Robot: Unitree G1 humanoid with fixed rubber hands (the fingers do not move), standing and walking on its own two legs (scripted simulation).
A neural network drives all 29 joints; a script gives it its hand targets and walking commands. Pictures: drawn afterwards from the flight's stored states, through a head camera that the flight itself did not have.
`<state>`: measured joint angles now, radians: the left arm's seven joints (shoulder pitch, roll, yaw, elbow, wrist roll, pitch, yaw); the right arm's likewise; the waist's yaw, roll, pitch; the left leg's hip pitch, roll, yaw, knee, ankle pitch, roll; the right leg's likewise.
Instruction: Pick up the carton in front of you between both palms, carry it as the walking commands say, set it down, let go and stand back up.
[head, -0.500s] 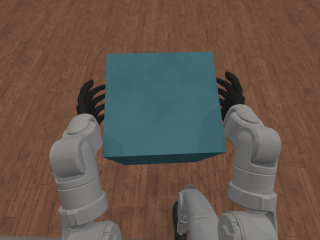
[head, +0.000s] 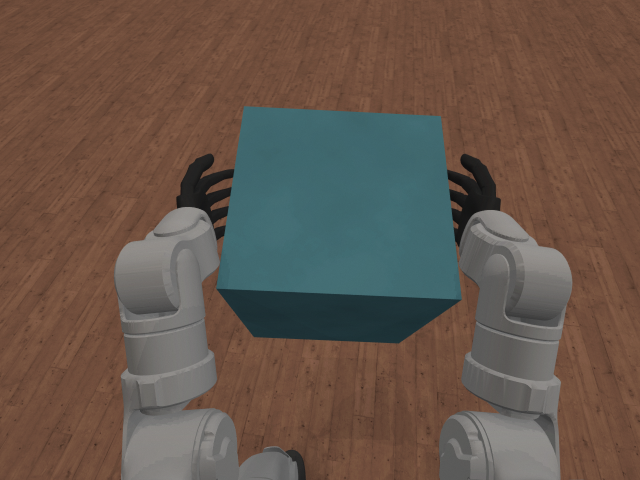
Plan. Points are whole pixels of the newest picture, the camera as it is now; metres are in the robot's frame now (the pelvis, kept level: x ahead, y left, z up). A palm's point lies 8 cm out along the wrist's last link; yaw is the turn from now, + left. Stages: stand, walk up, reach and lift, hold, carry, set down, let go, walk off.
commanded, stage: carry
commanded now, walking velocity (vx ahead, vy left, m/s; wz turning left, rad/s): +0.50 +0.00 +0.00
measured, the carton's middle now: (333, 243) +0.37 +0.01 +0.10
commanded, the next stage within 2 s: none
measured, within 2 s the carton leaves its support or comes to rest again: neither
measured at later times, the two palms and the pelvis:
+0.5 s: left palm (255, 116) +0.64 +0.14 +0.10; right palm (432, 115) +0.64 -0.16 +0.10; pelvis +0.32 +0.00 +0.00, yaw +0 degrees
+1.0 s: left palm (257, 53) +0.88 +0.17 +0.09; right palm (399, 49) +0.89 -0.13 +0.10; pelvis +0.66 +0.02 -0.01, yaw -1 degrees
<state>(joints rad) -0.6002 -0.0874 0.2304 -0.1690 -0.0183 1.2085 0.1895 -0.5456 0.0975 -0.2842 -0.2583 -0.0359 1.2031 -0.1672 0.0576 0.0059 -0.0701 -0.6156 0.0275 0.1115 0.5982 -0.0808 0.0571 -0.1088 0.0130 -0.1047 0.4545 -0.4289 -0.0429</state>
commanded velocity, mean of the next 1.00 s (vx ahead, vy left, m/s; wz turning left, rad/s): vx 0.50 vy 0.00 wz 0.00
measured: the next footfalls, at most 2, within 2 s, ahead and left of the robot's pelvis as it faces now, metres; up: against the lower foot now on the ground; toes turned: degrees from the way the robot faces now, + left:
left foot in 0.04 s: +0.20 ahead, +0.09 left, +0.00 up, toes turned +7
right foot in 0.52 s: +0.48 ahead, -0.09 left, +0.00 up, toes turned -8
